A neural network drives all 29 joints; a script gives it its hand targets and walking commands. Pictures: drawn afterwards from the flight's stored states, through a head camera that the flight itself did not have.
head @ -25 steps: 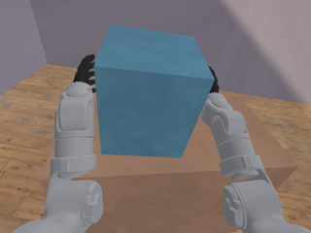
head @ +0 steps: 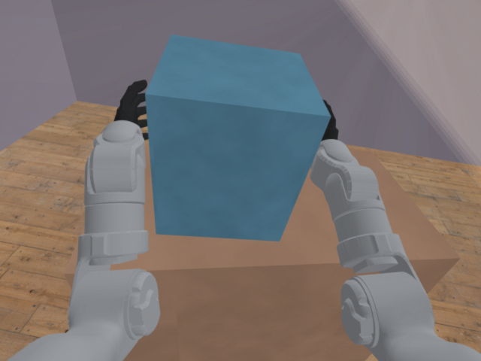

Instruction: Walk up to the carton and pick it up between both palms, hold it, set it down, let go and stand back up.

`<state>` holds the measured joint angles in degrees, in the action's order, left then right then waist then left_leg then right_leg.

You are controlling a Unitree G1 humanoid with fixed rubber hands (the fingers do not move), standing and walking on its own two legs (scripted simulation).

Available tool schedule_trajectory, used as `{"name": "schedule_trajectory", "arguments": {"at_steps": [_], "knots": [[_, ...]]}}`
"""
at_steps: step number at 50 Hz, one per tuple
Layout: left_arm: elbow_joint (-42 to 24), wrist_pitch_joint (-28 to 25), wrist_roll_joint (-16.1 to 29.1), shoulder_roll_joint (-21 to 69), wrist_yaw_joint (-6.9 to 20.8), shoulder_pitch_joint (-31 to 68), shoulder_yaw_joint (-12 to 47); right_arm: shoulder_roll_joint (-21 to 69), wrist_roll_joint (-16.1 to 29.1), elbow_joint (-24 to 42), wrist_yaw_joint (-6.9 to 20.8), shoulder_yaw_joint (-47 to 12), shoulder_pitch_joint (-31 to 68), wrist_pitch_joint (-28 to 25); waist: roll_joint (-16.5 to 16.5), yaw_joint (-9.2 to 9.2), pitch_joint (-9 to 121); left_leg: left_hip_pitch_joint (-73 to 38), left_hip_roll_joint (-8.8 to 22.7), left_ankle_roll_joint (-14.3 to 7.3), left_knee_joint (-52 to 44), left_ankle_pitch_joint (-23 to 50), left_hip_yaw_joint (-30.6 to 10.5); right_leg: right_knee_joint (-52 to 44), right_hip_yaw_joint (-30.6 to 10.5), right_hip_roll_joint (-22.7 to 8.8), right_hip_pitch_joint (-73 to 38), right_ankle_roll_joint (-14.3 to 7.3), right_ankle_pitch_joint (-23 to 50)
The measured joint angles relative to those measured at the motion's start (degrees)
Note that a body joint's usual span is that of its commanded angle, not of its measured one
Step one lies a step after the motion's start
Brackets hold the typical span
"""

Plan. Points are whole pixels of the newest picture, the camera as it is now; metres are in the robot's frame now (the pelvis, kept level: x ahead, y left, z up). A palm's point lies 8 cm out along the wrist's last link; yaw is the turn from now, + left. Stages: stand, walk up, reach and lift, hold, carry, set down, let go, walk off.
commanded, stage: hold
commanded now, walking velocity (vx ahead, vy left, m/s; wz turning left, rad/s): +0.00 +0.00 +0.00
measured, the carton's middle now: (228, 143) +0.39 +0.02 +0.22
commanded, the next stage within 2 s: none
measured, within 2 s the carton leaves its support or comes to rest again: neither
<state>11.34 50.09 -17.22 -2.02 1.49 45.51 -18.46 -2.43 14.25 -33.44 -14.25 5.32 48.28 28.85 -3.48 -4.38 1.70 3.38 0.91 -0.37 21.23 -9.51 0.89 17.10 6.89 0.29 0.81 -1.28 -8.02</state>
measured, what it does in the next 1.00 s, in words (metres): stands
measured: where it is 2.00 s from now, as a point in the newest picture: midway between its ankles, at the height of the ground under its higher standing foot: outside the picture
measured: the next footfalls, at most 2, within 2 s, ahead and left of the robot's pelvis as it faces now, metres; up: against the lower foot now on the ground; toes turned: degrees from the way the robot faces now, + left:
none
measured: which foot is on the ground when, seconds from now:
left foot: down 0.00-1.00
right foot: down 0.00-1.00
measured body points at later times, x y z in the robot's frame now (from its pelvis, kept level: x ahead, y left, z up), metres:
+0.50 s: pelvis +0.01 +0.00 +0.00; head -0.06 +0.03 +0.44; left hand +0.38 +0.17 +0.25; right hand +0.39 -0.14 +0.24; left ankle +0.03 +0.11 -0.75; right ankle +0.03 -0.10 -0.75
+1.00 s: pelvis +0.00 +0.00 +0.00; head -0.07 +0.03 +0.44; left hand +0.38 +0.17 +0.25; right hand +0.38 -0.14 +0.24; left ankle +0.03 +0.11 -0.75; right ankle +0.03 -0.10 -0.75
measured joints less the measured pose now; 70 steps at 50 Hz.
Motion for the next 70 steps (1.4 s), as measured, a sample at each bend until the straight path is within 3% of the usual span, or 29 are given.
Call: {"name": "schedule_trajectory", "arguments": {"at_steps": [40,57,70], "knots": [[-4.25,0.48,0.02,0.30,0.30,-2.53,1.07,-0.31,1.51,3.86,-0.78,-1.89,-2.59,-0.03,0.40,-0.37,-0.95,-0.69,0.00,0.09,0.18,-0.48,-0.11,-0.38,-0.04,0.07,-0.97,0.11,-0.19],[-0.14,-0.48,-0.27,-0.21,0.11,0.17,0.39,0.18,-0.07,-0.15,0.19,0.21,-0.13,-0.96,-0.04,-0.13,-0.59,-0.04,0.00,0.12,-0.13,-0.07,-0.32,-0.31,0.14,0.09,-0.22,-0.08,-0.09],[-3.84,-0.02,0.13,0.43,0.24,-2.57,1.01,-0.62,1.77,3.88,-0.93,-2.59,-3.19,-0.57,0.47,-0.63,-0.79,-0.83,-0.07,0.09,0.00,-0.60,-0.47,-0.64,0.22,0.07,-1.26,0.16,-0.41]]}}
